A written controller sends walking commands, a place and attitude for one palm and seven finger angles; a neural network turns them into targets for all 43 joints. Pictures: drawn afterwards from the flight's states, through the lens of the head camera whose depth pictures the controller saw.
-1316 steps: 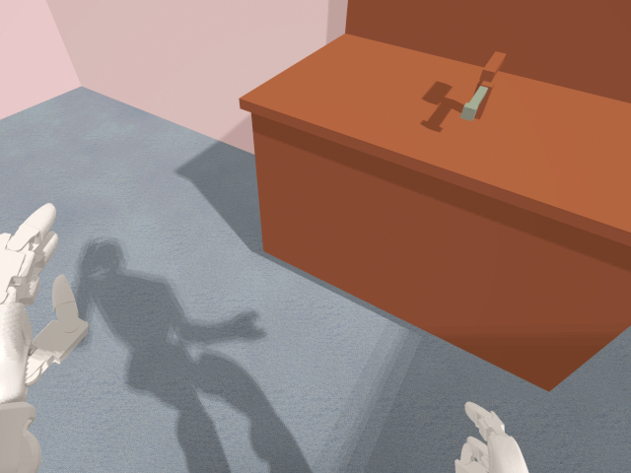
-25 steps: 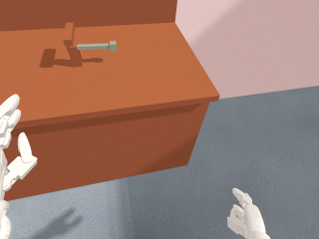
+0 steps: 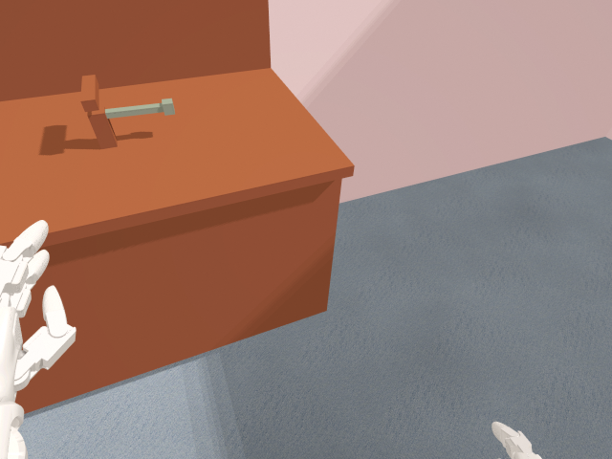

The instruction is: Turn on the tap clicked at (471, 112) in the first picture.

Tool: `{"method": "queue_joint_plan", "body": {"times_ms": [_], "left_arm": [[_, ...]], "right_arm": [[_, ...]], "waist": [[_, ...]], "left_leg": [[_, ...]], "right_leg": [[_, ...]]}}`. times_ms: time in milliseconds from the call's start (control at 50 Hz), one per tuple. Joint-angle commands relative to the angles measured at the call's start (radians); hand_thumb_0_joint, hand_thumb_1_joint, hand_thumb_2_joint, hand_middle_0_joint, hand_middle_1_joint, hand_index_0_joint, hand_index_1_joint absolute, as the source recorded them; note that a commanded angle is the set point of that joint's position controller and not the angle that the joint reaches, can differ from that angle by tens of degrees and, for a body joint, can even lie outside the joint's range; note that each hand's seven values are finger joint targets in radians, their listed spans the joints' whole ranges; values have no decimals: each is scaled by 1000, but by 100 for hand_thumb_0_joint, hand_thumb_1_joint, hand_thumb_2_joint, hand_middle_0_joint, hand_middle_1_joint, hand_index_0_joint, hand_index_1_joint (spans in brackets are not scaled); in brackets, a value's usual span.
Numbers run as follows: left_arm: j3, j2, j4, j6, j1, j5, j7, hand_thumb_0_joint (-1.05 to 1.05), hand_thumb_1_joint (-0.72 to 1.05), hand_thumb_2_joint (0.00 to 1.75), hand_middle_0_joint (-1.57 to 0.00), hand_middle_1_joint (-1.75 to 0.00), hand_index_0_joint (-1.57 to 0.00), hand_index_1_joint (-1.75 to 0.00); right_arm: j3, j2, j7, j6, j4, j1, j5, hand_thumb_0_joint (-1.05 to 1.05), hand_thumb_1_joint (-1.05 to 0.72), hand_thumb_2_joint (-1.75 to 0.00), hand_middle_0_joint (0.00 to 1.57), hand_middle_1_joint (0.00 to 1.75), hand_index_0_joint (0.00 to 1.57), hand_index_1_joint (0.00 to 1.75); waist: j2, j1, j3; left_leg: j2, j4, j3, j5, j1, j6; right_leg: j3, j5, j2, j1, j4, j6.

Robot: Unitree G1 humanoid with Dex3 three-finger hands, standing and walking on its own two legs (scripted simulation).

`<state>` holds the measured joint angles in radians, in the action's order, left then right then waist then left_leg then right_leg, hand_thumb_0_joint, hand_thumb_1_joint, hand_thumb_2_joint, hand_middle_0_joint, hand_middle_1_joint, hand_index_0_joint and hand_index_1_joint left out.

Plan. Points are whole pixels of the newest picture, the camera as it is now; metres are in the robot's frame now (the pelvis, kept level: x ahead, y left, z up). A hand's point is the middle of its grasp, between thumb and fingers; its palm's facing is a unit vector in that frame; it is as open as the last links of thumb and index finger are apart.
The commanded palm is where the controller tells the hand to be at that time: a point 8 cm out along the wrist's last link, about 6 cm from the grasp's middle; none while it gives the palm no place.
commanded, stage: stop stepping back and stand still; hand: left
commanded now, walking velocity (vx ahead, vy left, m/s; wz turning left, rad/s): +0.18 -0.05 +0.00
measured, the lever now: (168, 106) +0.87 +0.34 +0.06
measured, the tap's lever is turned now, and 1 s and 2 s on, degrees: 86 86 86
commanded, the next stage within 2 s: stand and check the lever's angle in 0.44 s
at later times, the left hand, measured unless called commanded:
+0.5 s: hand (30, 386) +0.16 +0.24 +0.16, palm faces +0.49 -0.77 -0.40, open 7.4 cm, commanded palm +0.10 +0.27 +0.18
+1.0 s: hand (41, 359) +0.18 +0.24 +0.16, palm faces +0.43 -0.81 -0.39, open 7.4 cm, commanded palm +0.12 +0.28 +0.18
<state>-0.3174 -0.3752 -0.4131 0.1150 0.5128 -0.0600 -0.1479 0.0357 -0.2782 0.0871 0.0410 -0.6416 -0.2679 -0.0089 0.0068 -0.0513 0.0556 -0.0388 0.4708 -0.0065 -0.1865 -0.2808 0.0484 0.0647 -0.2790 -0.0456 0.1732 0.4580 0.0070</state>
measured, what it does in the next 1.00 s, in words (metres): steps on the spot: left foot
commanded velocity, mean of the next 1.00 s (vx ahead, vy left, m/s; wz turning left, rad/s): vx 0.07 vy -0.01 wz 0.00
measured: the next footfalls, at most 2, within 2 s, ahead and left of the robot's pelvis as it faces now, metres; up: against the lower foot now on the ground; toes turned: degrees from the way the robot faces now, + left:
left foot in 0.74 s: +0.03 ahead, +0.12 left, +0.00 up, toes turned +6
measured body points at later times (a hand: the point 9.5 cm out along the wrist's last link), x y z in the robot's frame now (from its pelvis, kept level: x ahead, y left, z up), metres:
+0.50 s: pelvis -0.05 -0.02 -0.02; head -0.07 -0.04 +0.43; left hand +0.12 +0.28 +0.18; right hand +0.12 -0.22 -0.11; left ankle -0.01 +0.13 -0.74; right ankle -0.03 -0.09 -0.74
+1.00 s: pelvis -0.02 +0.00 +0.00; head -0.01 -0.01 +0.45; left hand +0.15 +0.29 +0.18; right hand +0.18 -0.24 -0.07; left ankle -0.01 +0.12 -0.74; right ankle -0.02 -0.09 -0.74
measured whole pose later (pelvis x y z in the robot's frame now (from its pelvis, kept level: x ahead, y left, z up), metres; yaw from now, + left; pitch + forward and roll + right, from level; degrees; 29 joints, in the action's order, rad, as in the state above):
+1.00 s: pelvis -0.02 +0.00 +0.00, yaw +3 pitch -1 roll +0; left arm -0.32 -0.35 -0.47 0.14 0.48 -0.06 -0.15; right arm 0.01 -0.23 0.08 0.11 -0.59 -0.17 0.00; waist 0.03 0.01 -0.03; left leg 0.04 0.48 -0.05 -0.23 -0.22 -0.01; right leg -0.02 -0.25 -0.05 0.18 0.45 0.04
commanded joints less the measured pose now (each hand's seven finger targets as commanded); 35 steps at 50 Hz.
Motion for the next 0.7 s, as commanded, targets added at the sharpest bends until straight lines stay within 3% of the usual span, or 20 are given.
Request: {"method": "queue_joint_plan", "body": {"times_ms": [0, 40, 100, 120, 140, 160, 200, 260, 280, 320, 360, 380, 440, 460, 480, 500, 540, 580, 640, 680], "left_arm": [[-114, -153, -236, 101, -104, 23, -30, 0, 90, 90, -20, -30, -20, -30], [-114, -150, -211, 96, -141, 33, -32, 0, 90, 90, -20, -30, -20, -30], [-98, -140, -182, 82, -149, 34, -27, 0, 90, 90, -20, -30, -20, -30], [-92, -140, -185, 81, -155, 34, -22, 0, 90, 90, -20, -30, -20, -30], [-90, -141, -184, 81, -170, 34, -16, 0, 90, 90, -20, -30, -20, -30], [-83, -125, -194, 79, -186, 27, -14, 0, 90, 90, -20, -30, -20, -30], [-79, -135, -199, 86, -255, 20, -18, 0, 90, 90, -20, -30, -20, -30], [-58, -121, -157, 74, -287, 24, -28, 0, 90, 90, -20, -30, -20, -30], [-71, -132, -173, 75, -292, 23, -31, 0, 90, 90, -20, -30, -20, -30], [-86, -129, -236, 79, -296, 22, -36, 0, 90, 90, -20, -30, -20, -30], [-155, -206, -290, 88, -328, 20, -31, 0, 90, 90, -20, -30, -20, -30], [-129, -160, -231, 83, -260, 21, -26, 0, 90, 90, -20, -30, -20, -30], [-113, -140, -239, 68, -173, 25, -27, 0, 90, 90, -20, -30, -20, -30], [-124, -164, -247, 71, -156, 31, -24, 0, 90, 90, -20, -30, -20, -30], [-123, -167, -246, 67, -161, 23, -17, 0, 90, 90, -20, -30, -20, -30], [-121, -164, -270, 73, -205, 14, -12, 0, 90, 90, -20, -30, -20, -30], [-141, -168, -262, 90, -167, 5, -12, 0, 90, 90, -20, -30, -20, -30], [-156, -167, -213, 105, -139, 10, -21, 0, 90, 90, -20, -30, -20, -30], [-145, -143, -178, 110, -134, 6, -28, 0, 90, 90, -20, -30, -20, -30], [-124, -129, -205, 108, -132, -3, -27, 0, 90, 90, -20, -30, -20, -30]], "right_arm": [[14, -86, 8, 89, 165, 175, 17, 0, -90, -90, 20, 30, 20, 30], [15, -76, 12, 94, 153, 165, 19, 0, -90, -90, 20, 30, 20, 30], [22, -59, 12, 90, 139, 146, 27, 0, -90, -90, 20, 30, 20, 30], [27, -53, 8, 85, 141, 146, 31, 0, -90, -90, 20, 30, 20, 30], [32, -46, 3, 79, 130, 130, 30, 0, -90, -90, 20, 30, 20, 30], [37, -57, -5, 83, 119, 117, 20, 0, -90, -90, 20, 30, 20, 30], [13, -42, -11, 98, 121, 121, 13, 0, -90, -90, 20, 30, 20, 30], [4, -39, 9, 97, 119, 141, 10, 0, -90, -90, 20, 30, 20, 30], [4, -56, 15, 101, 125, 145, 12, 0, -90, -90, 20, 30, 20, 30], [-8, -62, 15, 106, 146, 155, 12, 0, -90, -90, 20, 30, 20, 30], [0, -39, 5, 118, 142, 152, 12, 0, -90, -90, 20, 30, 20, 30], [-4, -33, -6, 130, 138, 164, 12, 0, -90, -90, 20, 30, 20, 30], [-11, -35, -15, 132, 152, 184, 9, 0, -90, -90, 20, 30, 20, 30], [-6, -28, -17, 130, 163, 176, 12, 0, -90, -90, 20, 30, 20, 30], [2, -21, -23, 127, 168, 178, 13, 0, -90, -90, 20, 30, 20, 30], [-3, -24, -30, 141, 151, 154, 11, 0, -90, -90, 20, 30, 20, 30], [5, -30, -33, 156, 132, 119, 2, 0, -90, -90, 20, 30, 20, 30], [-4, -13, -22, 151, 128, 133, 2, 0, -90, -90, 20, 30, 20, 30], [-4, -18, -9, 147, 143, 151, 9, 0, -90, -90, 20, 30, 20, 30], [10, -43, -7, 149, 152, 159, 1, 0, -90, -90, 20, 30, 20, 30]], "waist": [[188, 46, -38], [220, 49, -33], [66, 55, 3], [-41, 56, -4], [-201, 47, -33], [-241, 44, -51], [-130, 29, -86], [-86, 19, -68], [36, 23, -78], [303, 38, -59], [229, 39, -54], [204, 43, -94], [153, 72, -82], [-47, 75, -86], [-291, 68, -95], [-252, 52, -83], [-90, 37, -33], [-95, 41, 13], [-111, 53, 44], [-36, 63, 48]], "left_leg": [[171, -353, 254, -553, -146, 4], [172, -370, 235, -633, -213, -1], [107, -152, 120, -514, -162, -14], [63, 35, 60, -435, -162, -18], [16, 339, -10, -277, -143, -36], [14, 548, -15, -233, -194, -49], [95, 486, 38, -266, -212, -37], [80, 130, -55, -239, 101, -22], [104, 10, 24, -333, 139, 6], [326, -271, 365, -609, 75, 104], [357, -332, 419, -652, -104, 141], [354, -327, 384, -607, -165, 139], [220, -128, 123, -535, -292, 37], [109, 125, 19, -439, -309, -5], [28, 448, -36, -320, -338, -42], [38, 576, 9, -245, -290, -55], [71, 540, 35, -210, -258, -66], [76, 347, -9, -206, -164, -63], [40, 65, -65, -51, 11, -43], [116, -53, 15, 127, 126, -20]], "right_leg": [[-73, -131, -20, -27, 29, -1], [-119, -145, -45, -95, 76, 12], [-63, -204, 23, -70, -33, 61], [67, -313, 103, -7, -117, 106], [294, -467, 247, 126, -255, 173], [451, -472, 358, 161, -322, 244], [325, -292, 350, 162, -250, 218], [109, -380, 222, 306, -112, 121], [76, -366, 151, 351, 20, 93], [-126, -260, -21, 352, 413, -1], [-58, -226, 27, 255, 588, -3], [-32, -213, 63, 210, 506, 2], [-103, -155, 25, -100, 101, 13], [69, -224, 94, -87, -107, 46], [447, -332, 313, 4, -306, 140], [487, -215, 352, 60, -318, 153], [319, 192, 328, -22, -194, 166], [158, 465, 287, -83, -97, 135], [78, 401, 216, -72, -60, 75], [48, 269, 160, -17, -32, 20]]}}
